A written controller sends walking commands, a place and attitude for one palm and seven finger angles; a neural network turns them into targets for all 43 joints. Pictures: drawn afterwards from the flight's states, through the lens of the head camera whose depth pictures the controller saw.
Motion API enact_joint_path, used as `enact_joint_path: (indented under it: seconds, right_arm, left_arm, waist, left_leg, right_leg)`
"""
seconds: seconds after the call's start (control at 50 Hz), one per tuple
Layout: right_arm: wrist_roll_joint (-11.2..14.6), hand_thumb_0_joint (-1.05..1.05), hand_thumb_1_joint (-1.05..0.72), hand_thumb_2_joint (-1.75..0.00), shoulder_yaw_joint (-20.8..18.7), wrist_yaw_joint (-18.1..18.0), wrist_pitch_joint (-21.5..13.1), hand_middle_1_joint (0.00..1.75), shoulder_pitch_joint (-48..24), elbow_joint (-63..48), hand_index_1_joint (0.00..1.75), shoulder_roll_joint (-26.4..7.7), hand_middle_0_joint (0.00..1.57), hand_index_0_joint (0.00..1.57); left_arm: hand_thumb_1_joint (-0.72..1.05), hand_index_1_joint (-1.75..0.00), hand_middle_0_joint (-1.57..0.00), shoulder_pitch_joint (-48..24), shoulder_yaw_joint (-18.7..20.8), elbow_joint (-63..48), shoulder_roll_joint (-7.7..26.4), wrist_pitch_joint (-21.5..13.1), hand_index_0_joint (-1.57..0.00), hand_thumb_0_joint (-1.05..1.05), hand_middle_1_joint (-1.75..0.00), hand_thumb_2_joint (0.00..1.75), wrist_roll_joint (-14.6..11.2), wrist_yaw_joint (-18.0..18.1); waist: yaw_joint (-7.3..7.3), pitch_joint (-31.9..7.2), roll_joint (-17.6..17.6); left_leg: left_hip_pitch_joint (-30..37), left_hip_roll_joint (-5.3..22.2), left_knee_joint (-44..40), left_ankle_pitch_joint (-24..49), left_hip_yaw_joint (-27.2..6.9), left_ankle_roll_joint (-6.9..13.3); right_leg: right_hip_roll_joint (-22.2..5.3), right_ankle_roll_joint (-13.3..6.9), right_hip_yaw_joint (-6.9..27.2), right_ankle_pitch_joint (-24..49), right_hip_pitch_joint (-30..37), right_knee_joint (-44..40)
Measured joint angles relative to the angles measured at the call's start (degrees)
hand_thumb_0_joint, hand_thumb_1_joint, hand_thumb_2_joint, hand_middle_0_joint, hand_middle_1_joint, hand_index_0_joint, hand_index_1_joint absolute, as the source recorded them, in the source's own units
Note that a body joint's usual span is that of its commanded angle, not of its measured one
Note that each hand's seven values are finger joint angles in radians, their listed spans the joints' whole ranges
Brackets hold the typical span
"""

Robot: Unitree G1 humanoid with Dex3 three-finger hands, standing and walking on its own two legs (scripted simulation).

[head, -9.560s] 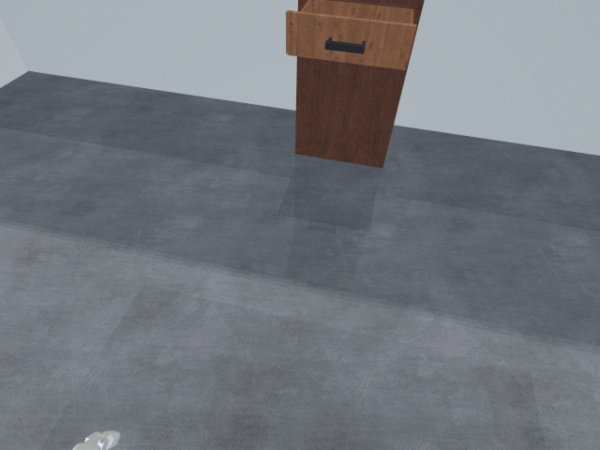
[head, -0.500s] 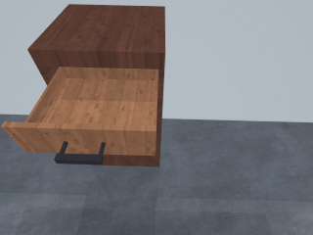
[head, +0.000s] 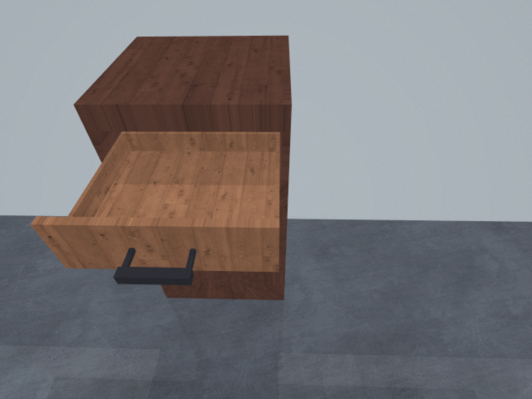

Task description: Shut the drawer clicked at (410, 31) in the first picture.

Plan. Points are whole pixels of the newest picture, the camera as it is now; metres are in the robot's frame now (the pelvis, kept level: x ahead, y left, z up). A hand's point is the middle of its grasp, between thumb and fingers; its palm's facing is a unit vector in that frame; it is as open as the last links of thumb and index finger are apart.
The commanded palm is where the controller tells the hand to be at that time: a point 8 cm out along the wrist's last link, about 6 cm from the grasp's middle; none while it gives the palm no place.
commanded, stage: look again from close up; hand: left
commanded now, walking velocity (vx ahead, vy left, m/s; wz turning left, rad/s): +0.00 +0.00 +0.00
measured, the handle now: (158, 265) +0.35 +0.22 -0.02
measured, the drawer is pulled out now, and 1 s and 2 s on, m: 0.29 0.29 0.29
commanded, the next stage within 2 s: shuffle to correct the standing spot in 0.28 s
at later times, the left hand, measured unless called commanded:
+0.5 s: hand out of the picture +0.02 +0.16 -0.17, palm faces +0.01 -0.98 -0.21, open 7.3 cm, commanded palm none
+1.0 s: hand out of the picture +0.08 +0.18 -0.17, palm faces +0.03 -0.97 -0.25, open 7.3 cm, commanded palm none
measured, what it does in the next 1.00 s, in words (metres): stands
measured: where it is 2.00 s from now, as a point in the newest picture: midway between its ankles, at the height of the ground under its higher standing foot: outside the picture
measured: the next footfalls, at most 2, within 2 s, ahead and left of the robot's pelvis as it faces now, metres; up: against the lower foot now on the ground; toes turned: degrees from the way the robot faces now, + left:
none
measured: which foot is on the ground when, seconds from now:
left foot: down 0.00-1.00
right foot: down 0.00-1.00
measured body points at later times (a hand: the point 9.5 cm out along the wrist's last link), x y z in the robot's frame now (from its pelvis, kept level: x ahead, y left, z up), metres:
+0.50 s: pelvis +0.02 -0.01 +0.00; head +0.03 -0.03 +0.45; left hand +0.02 +0.21 -0.15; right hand +0.00 -0.23 -0.16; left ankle -0.02 +0.12 -0.73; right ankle +0.04 -0.14 -0.73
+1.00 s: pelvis +0.05 -0.01 +0.00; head +0.07 -0.02 +0.45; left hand +0.08 +0.23 -0.15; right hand +0.05 -0.22 -0.17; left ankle -0.02 +0.12 -0.73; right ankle +0.04 -0.14 -0.73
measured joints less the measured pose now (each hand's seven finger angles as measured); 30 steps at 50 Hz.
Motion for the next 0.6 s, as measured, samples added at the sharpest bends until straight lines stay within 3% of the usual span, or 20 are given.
enact_joint_path:
  seconds: [0.24,0.6]
  right_arm:
    - [-0.01,0.01,-0.92,-0.9,0.4,0.09,-0.22,0.3,-2.64,0.38,0.3,-2.79,0.2,0.2]
    - [-0.44,0.0,-0.91,-0.9,0.35,0.41,1.02,0.3,-1.78,2.75,0.3,-2.58,0.2,0.2]
  left_arm:
    - [0.91,-0.3,-0.2,-1.94,0.11,-1.62,1.48,-0.38,-0.2,0.01,-0.29,0.9,-0.33,-0.38]
    - [0.92,-0.3,-0.2,-0.78,0.67,-0.84,0.39,0.17,-0.2,0.01,-0.29,0.9,0.06,-1.05]
  waist:
    - [0.33,1.62,0.31]
    - [0.76,2.95,-0.55]
  left_leg:
    - [2.47,-0.61,-4.2,1.64,0.49,-0.05]
    - [2.14,0.6,-1.16,-1.77,-0.41,-0.51]
  right_leg:
    - [-0.41,0.39,0.45,0.46,1.26,-1.82]
    - [0.56,-0.76,-0.55,-3.06,1.44,0.66]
